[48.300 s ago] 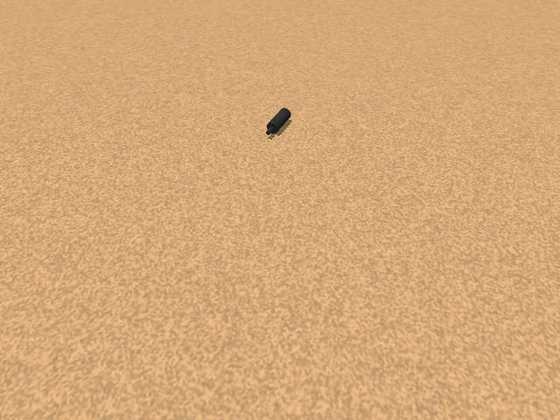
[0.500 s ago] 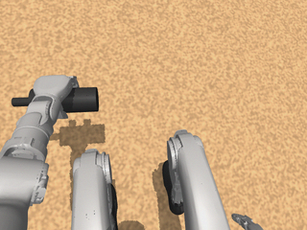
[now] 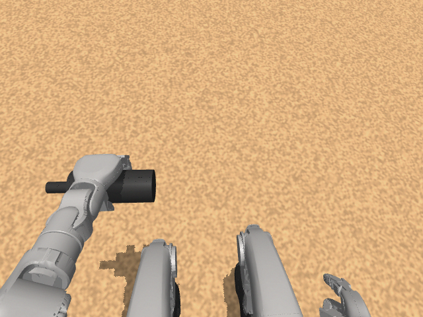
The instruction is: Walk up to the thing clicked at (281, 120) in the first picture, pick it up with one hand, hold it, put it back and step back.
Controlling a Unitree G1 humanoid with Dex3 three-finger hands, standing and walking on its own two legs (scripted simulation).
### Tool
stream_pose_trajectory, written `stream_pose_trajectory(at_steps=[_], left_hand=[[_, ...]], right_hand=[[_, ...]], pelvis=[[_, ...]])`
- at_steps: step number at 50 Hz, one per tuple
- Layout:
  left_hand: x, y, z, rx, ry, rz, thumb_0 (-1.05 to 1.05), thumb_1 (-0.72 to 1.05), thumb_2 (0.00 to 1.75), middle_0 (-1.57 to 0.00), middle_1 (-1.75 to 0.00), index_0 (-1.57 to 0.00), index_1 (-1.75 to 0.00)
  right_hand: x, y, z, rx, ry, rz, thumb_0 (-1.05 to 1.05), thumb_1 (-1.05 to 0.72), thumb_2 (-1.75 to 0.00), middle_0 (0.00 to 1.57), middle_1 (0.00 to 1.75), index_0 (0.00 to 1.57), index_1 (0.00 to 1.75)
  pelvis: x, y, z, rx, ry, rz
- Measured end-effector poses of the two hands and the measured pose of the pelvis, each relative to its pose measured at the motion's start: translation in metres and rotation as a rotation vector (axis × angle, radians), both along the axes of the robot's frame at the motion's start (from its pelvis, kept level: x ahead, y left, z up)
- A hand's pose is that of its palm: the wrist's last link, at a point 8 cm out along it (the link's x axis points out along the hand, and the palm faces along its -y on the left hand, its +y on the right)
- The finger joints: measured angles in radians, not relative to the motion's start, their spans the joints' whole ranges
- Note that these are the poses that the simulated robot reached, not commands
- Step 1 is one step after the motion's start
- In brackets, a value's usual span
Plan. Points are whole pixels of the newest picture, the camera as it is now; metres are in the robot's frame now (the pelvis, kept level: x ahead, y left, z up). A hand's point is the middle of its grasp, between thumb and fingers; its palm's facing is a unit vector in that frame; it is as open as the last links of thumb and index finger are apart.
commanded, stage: lift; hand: left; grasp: from above
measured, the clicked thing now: (102, 186) +0.40 +0.21 -0.12
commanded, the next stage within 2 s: hold in 0.78 s
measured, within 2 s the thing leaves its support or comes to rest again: neither
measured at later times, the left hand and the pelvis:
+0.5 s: hand (80, 179) +0.36 +0.19 +0.05, palm faces -0.50 -0.03 -0.87, open 10.1 cm; pelvis +0.04 -0.01 +0.14, yaw -1 degrees
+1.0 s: hand (56, 152) +0.37 +0.20 +0.11, palm faces -0.50 -0.02 -0.86, open 10.1 cm; pelvis +0.07 -0.01 +0.20, yaw -2 degrees
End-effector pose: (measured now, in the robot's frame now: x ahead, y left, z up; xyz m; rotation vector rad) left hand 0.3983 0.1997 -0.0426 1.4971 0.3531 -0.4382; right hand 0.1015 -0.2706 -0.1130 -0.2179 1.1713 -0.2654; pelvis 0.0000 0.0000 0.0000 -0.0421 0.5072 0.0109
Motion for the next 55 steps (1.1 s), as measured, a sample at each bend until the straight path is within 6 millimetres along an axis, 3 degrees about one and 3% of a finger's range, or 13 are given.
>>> stream_pose_trajectory(at_steps=[12, 20, 26, 37, 55], left_hand=[[-0.023, -0.001, 0.091, 0.009, 0.021, 0.010, 0.01, -0.06, 0.65, -0.66, -0.67, -0.66, -0.64], [-0.034, -0.003, 0.129, -0.013, 0.022, 0.019, 0.01, -0.05, 0.63, -0.66, -0.64, -0.66, -0.62], [-0.031, -0.007, 0.150, -0.002, 0.012, 0.008, 0.01, -0.05, 0.63, -0.67, -0.61, -0.67, -0.59], [-0.016, -0.002, 0.190, 0.010, -0.007, 0.056, 0.00, -0.05, 0.63, -0.68, -0.57, -0.68, -0.56], [-0.012, 0.003, 0.223, 0.018, -0.006, 0.020, 0.00, -0.04, 0.62, -0.70, -0.54, -0.69, -0.53]], right_hand=[[-0.006, 0.006, 0.078, 0.027, -0.037, -0.063, 0.01, -0.90, -0.91, 0.21, 0.30, 0.20, 0.30], [-0.004, -0.001, 0.121, 0.006, -0.048, -0.067, 0.01, -0.90, -0.91, 0.21, 0.30, 0.20, 0.30], [0.005, -0.006, 0.147, -0.005, -0.058, -0.064, 0.01, -0.90, -0.91, 0.20, 0.30, 0.20, 0.30], [0.026, -0.007, 0.178, 0.016, -0.071, -0.063, 0.01, -0.90, -0.91, 0.20, 0.30, 0.20, 0.30], [0.056, -0.002, 0.200, 0.034, -0.100, -0.049, 0.01, -0.89, -0.90, 0.20, 0.30, 0.20, 0.30]], pelvis=[[0.015, -0.003, 0.082, 0.020, -0.127, -0.024], [0.027, -0.005, 0.122, 0.019, -0.196, -0.028], [0.037, -0.006, 0.145, 0.022, -0.239, -0.031], [0.055, -0.008, 0.177, 0.027, -0.297, -0.035], [0.074, -0.006, 0.200, 0.028, -0.353, -0.037]])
